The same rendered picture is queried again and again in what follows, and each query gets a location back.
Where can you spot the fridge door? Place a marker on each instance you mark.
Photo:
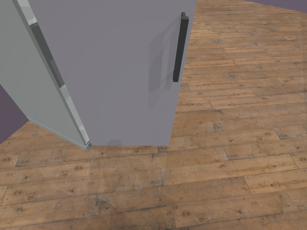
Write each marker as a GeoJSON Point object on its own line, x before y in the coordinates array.
{"type": "Point", "coordinates": [117, 58]}

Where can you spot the handle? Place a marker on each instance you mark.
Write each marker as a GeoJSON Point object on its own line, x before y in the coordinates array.
{"type": "Point", "coordinates": [180, 45]}

